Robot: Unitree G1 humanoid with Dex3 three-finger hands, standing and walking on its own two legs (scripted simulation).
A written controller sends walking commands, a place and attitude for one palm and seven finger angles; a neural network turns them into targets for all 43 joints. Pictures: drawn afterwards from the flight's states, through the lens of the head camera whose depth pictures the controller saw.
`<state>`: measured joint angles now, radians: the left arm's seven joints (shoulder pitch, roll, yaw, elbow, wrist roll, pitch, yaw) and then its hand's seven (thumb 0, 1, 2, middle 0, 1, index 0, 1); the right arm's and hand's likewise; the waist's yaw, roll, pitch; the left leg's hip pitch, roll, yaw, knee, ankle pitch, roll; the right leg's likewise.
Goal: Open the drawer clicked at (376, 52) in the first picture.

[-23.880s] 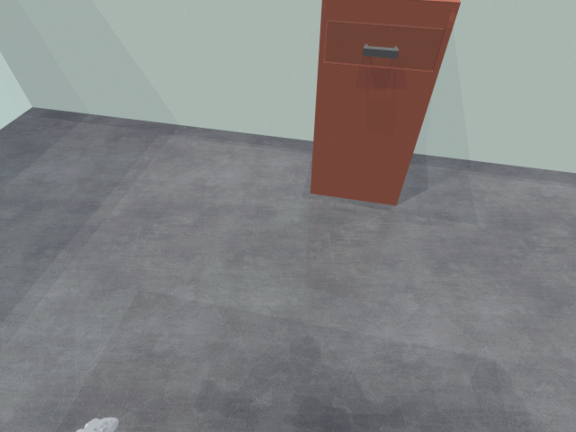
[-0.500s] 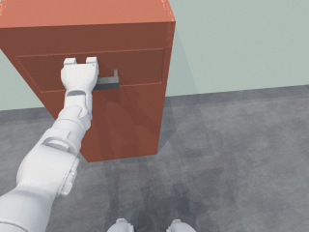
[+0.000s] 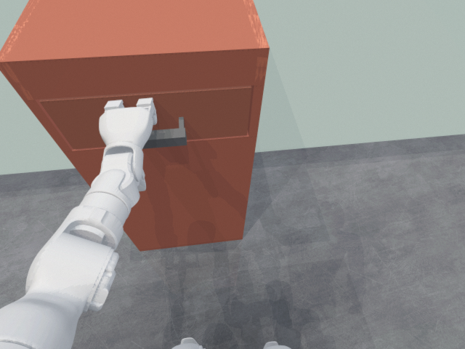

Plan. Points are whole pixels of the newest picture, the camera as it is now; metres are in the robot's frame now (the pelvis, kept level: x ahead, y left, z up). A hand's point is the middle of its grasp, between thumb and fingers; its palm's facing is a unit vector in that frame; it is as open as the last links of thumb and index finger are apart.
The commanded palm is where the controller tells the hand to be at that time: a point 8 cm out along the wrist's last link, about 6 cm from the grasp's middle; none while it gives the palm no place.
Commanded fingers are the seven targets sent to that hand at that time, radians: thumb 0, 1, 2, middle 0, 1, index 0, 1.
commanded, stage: lift the fingers back up to retry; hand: left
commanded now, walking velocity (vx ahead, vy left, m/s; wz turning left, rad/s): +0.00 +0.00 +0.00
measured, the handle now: (156, 131) +0.53 +0.13 +0.03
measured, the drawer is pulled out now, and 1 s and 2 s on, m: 0.00 0.00 0.00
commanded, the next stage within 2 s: re-aim the fingers above the handle in 0.44 s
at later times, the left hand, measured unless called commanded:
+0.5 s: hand (128, 128) +0.48 +0.16 +0.09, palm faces -0.03 -0.03 -1.00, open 13.7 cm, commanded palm +0.46 +0.16 +0.15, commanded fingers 0.00 -0.50 0.30 -0.30 -1.20 -0.30 -1.20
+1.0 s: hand (134, 130) +0.47 +0.15 +0.09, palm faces -0.02 -0.03 -1.00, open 13.8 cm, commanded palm +0.46 +0.16 +0.15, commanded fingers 0.00 -0.50 0.30 -0.30 -1.20 -0.30 -1.20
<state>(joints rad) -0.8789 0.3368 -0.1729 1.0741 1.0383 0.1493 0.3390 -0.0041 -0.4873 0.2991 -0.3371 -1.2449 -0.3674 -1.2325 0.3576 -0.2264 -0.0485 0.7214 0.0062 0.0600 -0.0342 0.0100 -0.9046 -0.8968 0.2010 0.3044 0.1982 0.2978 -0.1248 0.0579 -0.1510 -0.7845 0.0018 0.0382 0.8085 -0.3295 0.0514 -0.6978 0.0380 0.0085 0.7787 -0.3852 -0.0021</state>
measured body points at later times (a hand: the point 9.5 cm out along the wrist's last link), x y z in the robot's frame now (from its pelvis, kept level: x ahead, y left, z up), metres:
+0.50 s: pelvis +0.03 -0.02 +0.02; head +0.07 -0.04 +0.47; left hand +0.48 +0.16 +0.15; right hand +0.12 -0.29 -0.11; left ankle +0.03 +0.08 -0.70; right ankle -0.01 -0.12 -0.70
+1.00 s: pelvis +0.03 -0.03 +0.02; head +0.07 -0.05 +0.47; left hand +0.47 +0.15 +0.15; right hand +0.10 -0.29 -0.12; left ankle +0.03 +0.08 -0.70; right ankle -0.01 -0.12 -0.70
